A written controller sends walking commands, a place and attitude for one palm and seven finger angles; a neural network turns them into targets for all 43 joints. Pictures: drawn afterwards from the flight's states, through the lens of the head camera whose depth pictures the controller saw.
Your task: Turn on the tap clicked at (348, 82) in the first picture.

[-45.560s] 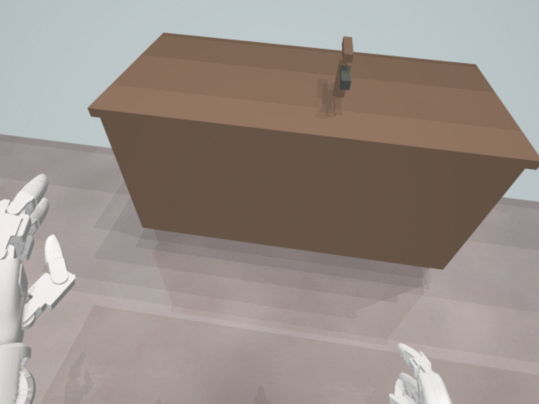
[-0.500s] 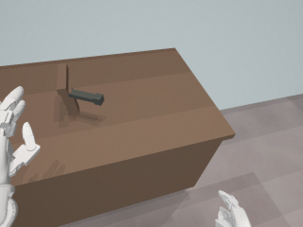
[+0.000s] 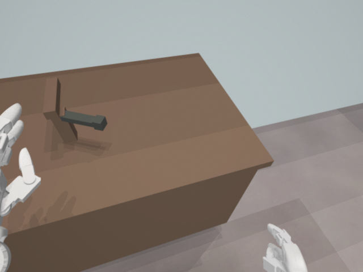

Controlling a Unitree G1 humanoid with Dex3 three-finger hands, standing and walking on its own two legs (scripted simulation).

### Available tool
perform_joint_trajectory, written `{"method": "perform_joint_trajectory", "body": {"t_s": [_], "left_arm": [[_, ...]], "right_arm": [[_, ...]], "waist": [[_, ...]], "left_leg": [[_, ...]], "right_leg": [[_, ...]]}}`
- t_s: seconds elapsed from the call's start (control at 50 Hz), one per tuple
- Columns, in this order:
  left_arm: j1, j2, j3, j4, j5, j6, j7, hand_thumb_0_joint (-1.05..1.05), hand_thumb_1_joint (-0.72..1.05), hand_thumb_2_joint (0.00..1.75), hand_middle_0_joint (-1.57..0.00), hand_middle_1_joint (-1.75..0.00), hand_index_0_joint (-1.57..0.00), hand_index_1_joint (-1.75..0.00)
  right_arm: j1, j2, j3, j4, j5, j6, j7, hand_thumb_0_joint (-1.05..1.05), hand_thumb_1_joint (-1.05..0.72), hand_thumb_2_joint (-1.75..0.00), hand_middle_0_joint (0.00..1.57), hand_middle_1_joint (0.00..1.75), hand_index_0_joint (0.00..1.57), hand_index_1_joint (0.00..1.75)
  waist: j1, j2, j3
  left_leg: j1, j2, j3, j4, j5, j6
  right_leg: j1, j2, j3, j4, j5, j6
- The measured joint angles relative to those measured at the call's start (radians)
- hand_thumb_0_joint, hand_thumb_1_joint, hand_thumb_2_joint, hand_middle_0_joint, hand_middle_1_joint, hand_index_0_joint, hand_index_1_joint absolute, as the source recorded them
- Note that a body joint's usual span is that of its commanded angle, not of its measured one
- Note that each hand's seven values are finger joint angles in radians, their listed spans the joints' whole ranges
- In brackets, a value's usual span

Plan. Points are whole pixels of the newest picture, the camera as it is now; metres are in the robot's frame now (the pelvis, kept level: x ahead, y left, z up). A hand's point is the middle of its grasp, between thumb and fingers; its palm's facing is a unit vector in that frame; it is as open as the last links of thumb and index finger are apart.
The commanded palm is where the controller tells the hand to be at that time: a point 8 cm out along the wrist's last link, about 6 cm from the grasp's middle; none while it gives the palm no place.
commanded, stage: shuffle to correct the standing spot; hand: left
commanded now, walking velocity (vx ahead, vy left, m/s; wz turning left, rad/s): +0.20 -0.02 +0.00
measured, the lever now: (99, 122) +0.46 +0.25 +0.04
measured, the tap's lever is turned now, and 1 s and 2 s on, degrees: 59 59 59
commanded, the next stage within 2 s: come to a stop and stand still in 0.62 s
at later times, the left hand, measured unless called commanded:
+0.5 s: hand (35, 174) +0.23 +0.25 +0.17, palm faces +0.36 -0.85 -0.39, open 7.4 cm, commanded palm +0.16 +0.28 +0.19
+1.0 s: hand (47, 166) +0.24 +0.23 +0.18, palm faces +0.32 -0.85 -0.42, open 7.4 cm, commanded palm +0.18 +0.28 +0.19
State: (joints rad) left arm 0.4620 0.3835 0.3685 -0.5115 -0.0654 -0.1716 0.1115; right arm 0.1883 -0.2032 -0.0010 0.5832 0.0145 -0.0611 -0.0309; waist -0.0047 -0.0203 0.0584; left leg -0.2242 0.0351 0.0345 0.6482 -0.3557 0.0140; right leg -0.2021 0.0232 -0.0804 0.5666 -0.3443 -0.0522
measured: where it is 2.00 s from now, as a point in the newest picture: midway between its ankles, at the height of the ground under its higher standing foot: outside the picture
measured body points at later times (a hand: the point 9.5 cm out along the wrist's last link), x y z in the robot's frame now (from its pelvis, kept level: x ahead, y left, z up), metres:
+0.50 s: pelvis +0.00 +0.01 +0.00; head +0.01 +0.02 +0.45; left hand +0.20 +0.29 +0.19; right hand +0.17 -0.21 -0.08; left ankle +0.04 +0.12 -0.73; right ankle -0.01 -0.09 -0.70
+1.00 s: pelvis +0.02 -0.01 +0.01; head +0.04 +0.01 +0.46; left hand +0.21 +0.27 +0.20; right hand +0.20 -0.24 -0.06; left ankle +0.04 +0.11 -0.73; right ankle +0.03 -0.09 -0.73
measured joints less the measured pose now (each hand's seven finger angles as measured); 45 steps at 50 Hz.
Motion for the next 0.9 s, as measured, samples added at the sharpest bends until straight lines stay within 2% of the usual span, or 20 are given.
{"method": "perform_joint_trajectory", "body": {"t_s": [0.06,0.12,0.16,0.22,0.28,0.3,0.34,0.38,0.44,0.48,0.52,0.58,0.62,0.68,0.7,0.72,0.76,0.8,0.84,0.9], "left_arm": [[0.006,-0.012,-0.005,-0.001,0.001,-0.002,0.004,0.01,0.89,0.9,-0.21,-0.3,-0.21,-0.3],[-0.006,-0.006,-0.003,0.009,0.012,0.004,0.005,0.01,0.89,0.9,-0.21,-0.3,-0.21,-0.3],[-0.017,0.0,-0.007,0.017,0.018,0.009,0.0,0.01,0.89,0.9,-0.21,-0.3,-0.21,-0.3],[-0.033,0.004,-0.014,0.018,0.016,0.013,-0.008,0.01,0.89,0.9,-0.21,-0.3,-0.21,-0.3],[-0.014,-0.007,-0.012,0.005,0.002,0.004,-0.005,0.01,0.89,0.9,-0.21,-0.3,-0.21,-0.3],[-0.003,-0.015,-0.012,0.0,0.002,0.003,0.0,0.01,0.89,0.9,-0.21,-0.3,-0.21,-0.3],[0.012,-0.03,-0.016,-0.008,0.006,0.002,0.008,0.01,0.89,0.9,-0.21,-0.3,-0.21,-0.3],[0.011,-0.031,-0.018,-0.02,0.008,0.003,0.013,0.01,0.89,0.9,-0.21,-0.3,-0.21,-0.3],[-0.045,-0.002,-0.011,0.018,0.018,0.008,0.006,0.01,0.89,0.9,-0.21,-0.3,-0.21,-0.3],[-0.072,0.008,-0.007,0.033,0.024,0.02,-0.002,0.01,0.89,0.9,-0.21,-0.3,-0.21,-0.3],[-0.066,0.013,-0.001,0.02,0.027,0.016,-0.008,0.02,0.89,0.9,-0.21,-0.3,-0.21,-0.3],[-0.013,0.028,0.014,-0.02,0.029,-0.006,-0.015,0.02,0.89,0.9,-0.2,-0.3,-0.21,-0.3],[0.004,0.023,0.011,-0.019,0.028,-0.015,-0.023,0.01,0.89,0.9,-0.21,-0.3,-0.21,-0.3],[0.007,-0.004,-0.007,0.002,0.018,0.002,-0.021,0.01,0.89,0.9,-0.21,-0.3,-0.21,-0.3],[0.004,-0.016,-0.012,0.013,0.017,0.009,-0.016,0.01,0.89,0.9,-0.21,-0.3,-0.21,-0.3],[0.001,-0.027,-0.016,0.025,0.018,0.013,-0.01,0.01,0.89,0.9,-0.21,-0.3,-0.21,-0.3],[-0.004,-0.038,-0.019,0.036,0.022,0.019,0.001,0.01,0.89,0.9,-0.21,-0.3,-0.21,-0.3],[-0.003,-0.042,-0.023,0.024,0.022,0.016,0.008,0.01,0.89,0.9,-0.21,-0.3,-0.21,-0.3],[-0.02,-0.03,-0.029,0.019,0.025,0.01,0.005,0.01,0.89,0.9,-0.21,-0.3,-0.21,-0.3],[-0.026,-0.008,-0.028,0.015,0.025,0.013,-0.009,0.01,0.89,0.9,-0.21,-0.3,-0.21,-0.3]], "right_arm": [[0.004,0.003,0.007,-0.001,-0.005,-0.002,-0.004,0.01,-0.9,-0.9,0.2,0.3,0.2,0.3],[0.0,0.017,0.011,-0.008,-0.01,-0.005,-0.006,0.01,-0.9,-0.9,0.2,0.3,0.2,0.3],[0.006,0.022,0.016,-0.014,-0.009,-0.009,-0.003,0.01,-0.9,-0.9,0.2,0.3,0.2,0.3],[0.007,0.023,0.019,-0.009,0.0,-0.005,0.005,0.01,-0.9,-0.9,0.2,0.3,0.2,0.3],[0.009,0.027,0.022,0.001,0.006,0.003,0.014,0.01,-0.9,-0.9,0.21,0.3,0.2,0.3],[0.011,0.026,0.025,0.004,0.005,0.005,0.015,0.01,-0.9,-0.9,0.21,0.3,0.2,0.3],[0.018,0.018,0.03,0.002,-0.001,0.002,0.011,0.01,-0.9,-0.9,0.21,0.3,0.2,0.3],[0.018,0.004,0.023,-0.008,-0.006,-0.007,0.002,0.01,-0.9,-0.9,0.21,0.3,0.2,0.3],[-0.004,0.029,0.012,0.009,-0.009,-0.009,-0.007,0.01,-0.9,-0.9,0.2,0.3,0.2,0.3],[-0.006,0.043,0.017,0.012,-0.01,-0.017,-0.005,0.01,-0.9,-0.9,0.2,0.3,0.2,0.3],[0.002,0.048,0.026,0.004,-0.01,-0.027,0.005,0.01,-0.9,-0.9,0.2,0.3,0.2,0.3],[0.025,0.045,0.038,-0.023,-0.006,-0.037,0.016,0.01,-0.9,-0.9,0.2,0.3,0.2,0.3],[0.028,0.035,0.036,-0.012,-0.008,-0.036,0.013,0.01,-0.9,-0.9,0.21,0.3,0.2,0.3],[0.04,0.028,0.028,0.022,0.001,-0.02,0.012,0.01,-0.9,-0.9,0.21,0.3,0.2,0.3],[0.044,0.024,0.029,0.031,0.002,-0.018,0.009,0.01,-0.9,-0.9,0.21,0.3,0.2,0.3],[0.047,0.021,0.03,0.037,0.001,-0.017,0.007,0.01,-0.9,-0.9,0.21,0.3,0.2,0.3],[0.05,0.012,0.031,0.04,-0.004,-0.021,0.001,0.01,-0.9,-0.9,0.21,0.3,0.2,0.3],[0.048,-0.008,0.023,0.023,-0.01,-0.032,-0.004,0.01,-0.9,-0.9,0.21,0.3,0.2,0.3],[0.028,-0.012,0.002,0.024,-0.007,-0.034,-0.005,0.01,-0.9,-0.9,0.21,0.3,0.2,0.3],[0.003,-0.011,-0.001,0.019,-0.001,-0.025,-0.005,0.01,-0.9,-0.9,0.2,0.3,0.2,0.3]], "waist": [[0.007,-0.007,-0.011],[0.01,-0.016,0.002],[0.005,0.001,0.004],[-0.002,0.037,0.009],[0.019,0.007,0.008],[0.024,-0.003,0.007],[0.025,-0.012,0.008],[0.027,-0.001,0.017],[0.025,-0.042,0.039],[0.011,-0.045,0.039],[0.001,-0.032,0.032],[0.003,-0.006,0.017],[0.004,0.032,0.016],[0.022,0.018,-0.005],[0.025,0.007,-0.011],[0.026,-0.004,-0.015],[0.023,-0.021,-0.015],[0.015,-0.004,-0.005],[0.01,-0.005,0.013],[-0.002,-0.008,0.018]], "left_leg": [[0.04,-0.01,0.002,-0.077,-0.027,-0.014],[0.049,-0.023,0.01,-0.086,-0.005,-0.014],[0.046,-0.018,-0.003,-0.076,-0.007,-0.014],[-0.016,0.007,-0.034,0.024,0.016,-0.002],[-0.107,-0.015,-0.032,0.184,-0.069,0.006],[-0.115,-0.016,-0.022,0.162,-0.075,0.01],[-0.09,-0.016,-0.001,0.025,0.005,0.015],[-0.056,-0.013,-0.006,-0.081,0.124,0.011],[-0.044,-0.044,0.015,-0.067,0.116,0.006],[-0.038,-0.051,0.002,-0.097,0.124,0.007],[-0.042,-0.045,-0.013,-0.12,0.142,0.001],[-0.076,-0.023,-0.023,-0.075,0.12,-0.016],[-0.106,0.0,-0.046,0.006,0.028,-0.006],[-0.165,-0.02,-0.034,0.207,-0.043,0.0],[-0.171,-0.024,-0.021,0.23,-0.048,0.002],[-0.164,-0.025,-0.004,0.212,-0.044,0.004],[-0.113,-0.024,0.021,0.073,0.008,0.012],[-0.034,-0.012,0.01,-0.106,0.153,0.024],[-0.005,-0.012,0.004,-0.132,0.132,0.001],[0.001,-0.018,-0.001,-0.131,0.108,-0.009]], "right_leg": [[-0.012,-0.007,0.012,0.016,-0.007,0.01],[-0.025,-0.021,0.02,0.051,-0.007,0.018],[-0.004,-0.015,0.007,0.01,-0.006,0.01],[0.021,0.011,-0.028,-0.046,0.03,0.002],[0.021,0.001,-0.009,-0.058,0.04,-0.005],[0.024,-0.003,0.001,-0.064,0.044,-0.003],[0.031,-0.009,0.012,-0.059,0.041,0.007],[0.008,-0.006,0.019,0.019,0.005,0.018],[-0.077,-0.018,0.069,0.249,-0.079,0.027],[-0.122,-0.018,0.065,0.318,-0.081,0.028],[-0.129,-0.02,0.042,0.247,-0.067,0.027],[-0.069,-0.019,0.008,0.007,0.052,0.019],[-0.058,0.011,-0.013,-0.012,0.098,-0.003],[-0.046,0.012,-0.004,-0.041,0.09,-0.022],[-0.036,0.008,0.002,-0.062,0.097,-0.023],[-0.027,0.003,0.007,-0.083,0.107,-0.02],[-0.012,-0.004,0.014,-0.105,0.117,-0.013],[-0.011,0.01,0.009,-0.081,0.101,-0.006],[-0.016,0.008,0.009,-0.033,0.07,0.001],[0.005,0.004,0.006,-0.063,0.081,0.002]]}}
